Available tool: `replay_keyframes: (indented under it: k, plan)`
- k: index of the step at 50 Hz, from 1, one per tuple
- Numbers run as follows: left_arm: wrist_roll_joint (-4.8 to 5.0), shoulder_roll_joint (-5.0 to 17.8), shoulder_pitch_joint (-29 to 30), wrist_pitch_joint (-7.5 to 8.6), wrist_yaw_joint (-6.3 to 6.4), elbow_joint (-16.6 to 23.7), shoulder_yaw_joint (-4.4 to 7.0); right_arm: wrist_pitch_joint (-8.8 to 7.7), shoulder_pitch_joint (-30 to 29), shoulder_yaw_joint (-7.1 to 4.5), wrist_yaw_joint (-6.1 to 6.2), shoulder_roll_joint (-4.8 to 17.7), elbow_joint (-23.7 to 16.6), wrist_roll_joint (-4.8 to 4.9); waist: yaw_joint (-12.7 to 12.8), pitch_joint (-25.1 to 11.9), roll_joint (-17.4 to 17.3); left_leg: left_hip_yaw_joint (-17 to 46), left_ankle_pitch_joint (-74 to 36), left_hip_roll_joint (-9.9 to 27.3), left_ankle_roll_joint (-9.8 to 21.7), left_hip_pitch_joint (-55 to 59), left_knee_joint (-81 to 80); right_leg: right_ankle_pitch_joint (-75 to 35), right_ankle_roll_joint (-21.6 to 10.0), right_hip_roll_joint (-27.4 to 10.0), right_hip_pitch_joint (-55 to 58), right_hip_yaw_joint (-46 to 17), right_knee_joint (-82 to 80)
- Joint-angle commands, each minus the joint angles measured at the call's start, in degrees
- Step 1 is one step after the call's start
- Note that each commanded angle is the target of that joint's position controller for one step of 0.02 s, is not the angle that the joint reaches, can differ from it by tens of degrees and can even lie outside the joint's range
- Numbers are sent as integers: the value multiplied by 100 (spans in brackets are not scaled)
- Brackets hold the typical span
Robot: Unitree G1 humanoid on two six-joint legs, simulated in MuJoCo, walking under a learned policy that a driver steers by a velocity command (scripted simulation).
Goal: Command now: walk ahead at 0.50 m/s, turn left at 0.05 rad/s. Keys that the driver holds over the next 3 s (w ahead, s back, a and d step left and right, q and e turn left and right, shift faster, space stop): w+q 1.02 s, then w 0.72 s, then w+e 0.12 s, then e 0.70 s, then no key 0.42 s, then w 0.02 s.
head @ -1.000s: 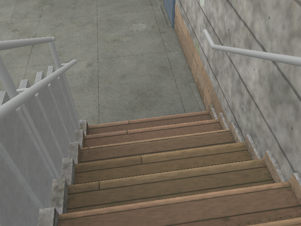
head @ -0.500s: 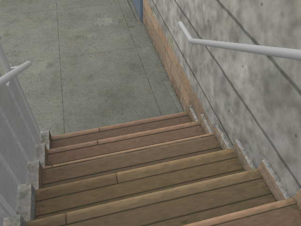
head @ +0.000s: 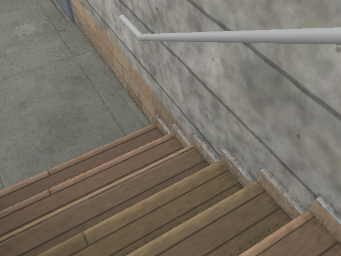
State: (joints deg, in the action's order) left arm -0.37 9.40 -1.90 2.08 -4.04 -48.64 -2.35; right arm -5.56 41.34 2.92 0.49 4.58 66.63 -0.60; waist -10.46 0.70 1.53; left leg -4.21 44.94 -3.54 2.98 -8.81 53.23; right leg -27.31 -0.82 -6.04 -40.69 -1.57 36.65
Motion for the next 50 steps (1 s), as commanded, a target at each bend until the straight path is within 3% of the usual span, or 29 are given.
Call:
replay_keyframes:
  k: [1, 3, 5, 6, 7, 8, 10, 11, 12, 13, 15, 18, 19, 25, 30, 32, 34, 35, 36, 37, 38, 39, 40, 42, 44, 46, 47, 49, 50]
  plan:
    - [-756, 542, 690, 48, -149, 533, 22, -162, 24, -154, 21, 859, -160, -453, 221, 1323, -1009, 1772, -3182, 1148, 795, -837, -1185, 621, -225, -180, 498, -192, -1289]
    - [-839, 500, 978, 46, -198, 554, 74, -134, 265, -221, -86, 793, 48, -340, -46, 1023, -549, 2033, -3421, 1122, 994, -144, -780, 840, -302, -24, 976, 155, -2033]
    - [-490, 661, -239, 158, -94, -23, 190, 93, 53, -296, -334, 998, 124, -398, 495, 548, 135, 1886, -4122, 1089, 952, -283, 488, 411, -309, -104, 2752, 279, -2806]
    - [-469, 1020, -1967, 276, -6, -543, 414, 210, 215, -316, -592, 1031, 197, -600, 1118, -93, 320, 1296, -4636, 668, 589, -1380, 1818, -171, -439, -7, 5143, 741, -2260]
    - [-566, 1243, -3672, 220, -11, -1006, 511, 216, 992, -231, -814, 488, 493, -600, 1502, -1390, 1147, 993, -1782, 169, 36, -3004, 3761, -2522, -1313, -891, 8048, -4, -881]
    - [-565, 1646, -4045, 122, -106, -1059, 629, 165, 967, -276, -869, 539, 182, -373, 1477, -2512, 1077, 752, 238, 173, -217, -3596, 5964, -4411, -2089, -1861, 8997, -479, 655]
    - [-644, 1331, -3074, 60, -13, -923, 653, 19, -868, -353, -775, 813, -662, -156, 1652, -1160, -33, 801, -557, 533, -147, -4886, 5396, -1734, -1805, -1990, 7092, -454, -493]
    - [-672, 742, -2485, 29, 46, -917, 499, 31, -1314, -301, -706, 756, -768, -133, 1403, -229, -328, 1021, -1522, 789, 170, -4840, 4738, 890, -1426, -1460, 5523, -249, -1273]
    - [-629, 830, -2230, 20, 45, -839, 500, -36, -1025, -374, -559, 671, -726, -189, 995, -140, -20, 1009, -1845, 1047, 150, -3978, 4196, -570, -1497, -1884, 4321, -202, -1276]
    - [-651, 217, -2018, 191, 168, -721, 310, -24, -1081, -380, -491, 593, -779, -289, 697, 266, -111, 1315, -3213, 1291, 305, -3344, 2638, 94, -1430, -1649, 3015, -124, -1664]
    - [-438, 129, -1888, 424, 266, -694, 272, 12, -1374, -398, -532, 394, -673, -455, 737, 486, -234, 1158, -4194, 1143, 318, -2528, 1131, 1321, -1489, -1194, 2161, 443, -2323]
    - [-699, 289, -2274, 478, 286, -911, 292, 60, -1197, -398, -659, 382, -768, -493, 617, 259, 36, 1222, -4568, 1293, 309, -2793, 965, 1039, -1574, -1372, 2472, 514, -1797]
    - [-632, -231, -2441, 572, 428, -1041, 110, 67, -1750, -327, -621, 228, -1002, -579, 815, 319, -201, 1656, -5709, 1620, 300, -3504, -274, 1840, -1310, -1363, 3024, 528, -1687]
    - [-818, 22, -2942, 599, 340, -1327, -82, 228, -3043, -384, -612, 923, -1617, -478, 1018, 775, -108, 749, -7236, 1181, 327, -1913, -1330, 3523, -793, -815, 1764, 1258, -708]
    - [-566, 585, -3743, 341, 658, -1702, 165, 255, -4216, -310, -529, 885, -1903, -620, 1699, 1316, -137, 539, -5783, 1245, 182, -2883, -2893, 3669, -594, -1491, 3671, 651, 99]
    - [-631, 485, -4012, 181, 709, -1805, 222, 186, -4319, -363, -468, 926, -1605, -551, 1859, 1123, -175, 266, -5862, 1106, 142, -2204, -3269, 3444, -440, -1344, 3705, 843, 626]
    - [-746, 879, -3420, 103, 449, -1659, 356, 49, -2626, -609, -419, 1293, -923, -472, 1000, 438, -415, -445, -6480, 603, 205, 335, -3556, 3005, -352, -908, 2777, 1401, 2436]
    - [-879, 819, -3387, 62, 203, -1722, 330, -36, -1247, -933, -409, 1990, -492, -462, 323, -70, -689, -444, -7106, 621, 516, 2482, -3306, 3345, -79, -636, 1524, 1454, 3824]
    - [-778, -10, -4216, 65, -110, -1736, 191, 30, 318, -1125, -406, 2615, 8, -529, 316, -1846, -1724, 799, -10349, 1607, 1728, 5433, -1285, 7372, 423, 132, -27, 1482, 6741]
    - [-441, 256, -3129, 172, -308, -1124, 244, 75, 1175, -1176, -364, 2645, 302, -513, -312, -2522, -1291, 1829, -10443, 2137, 2070, 6209, -1502, 7810, 424, 296, -1070, 879, 7845]
    - [-182, 535, -1468, 381, -238, -362, 323, 30, 1132, -1112, -289, 2346, 241, -433, -717, -1396, -1099, 2577, -8277, 2408, 2164, 5494, -2195, 7934, 400, 228, -2601, 650, 7887]
    - [-55, 750, -426, 563, 52, 86, 493, -98, 89, -946, -266, 1754, 36, -325, -384, -479, -700, 2621, -6242, 2193, 1944, 3869, -2540, 7542, 252, 72, -2678, 239, 6983]
    - [-189, 668, -710, 616, 218, 101, 467, -56, -826, -723, -311, 1082, -234, -324, 258, -225, -77, 2519, -5124, 2244, 1801, 2520, -2529, 6812, 27, -238, -2195, -202, 5817]
    - [-451, 106, -1470, 472, 467, -131, 317, -118, -1856, -427, -375, 621, -631, -476, 1163, 677, 250, 2340, -4815, 2234, 1821, -897, -2959, 4960, -381, -601, -578, -750, 3845]
    - [-544, -93, -1793, 265, 363, -294, 290, -153, -2489, -442, -420, 1062, -1053, -214, 1409, 587, -399, 1538, -3934, 1290, 1665, -3197, -3066, 3467, -266, -113, 1485, 4, 2453]
    - [-541, 69, -2477, 297, 142, -372, 208, -218, -2178, -380, -439, 1176, -1166, -504, 1536, 314, -466, 1428, -4041, 937, 1505, -4279, -2058, 2321, -122, 238, 2462, 456, 3127]
    - [-626, 55, -1916, 312, 114, -182, 133, -311, -1758, -250, -323, 739, -1029, -548, 1153, 283, -275, 1763, -3194, 837, 1405, -3447, -1554, 1036, -7, -1, 1483, -382, 2190]
    - [-481, 385, -911, 306, 181, 77, 83, -341, -1251, -249, -116, 720, -972, -434, 560, 263, 113, 1567, -1748, 554, 956, -2777, -668, -439, 179, -49, 1355, -332, -292]
    - [-373, 355, -577, 267, 196, 262, 86, -278, -1183, -251, -159, 1118, -1024, -504, 636, 261, -164, 1712, -1407, 477, 995, -3628, -819, -198, 283, 209, 2477, 143, -247]
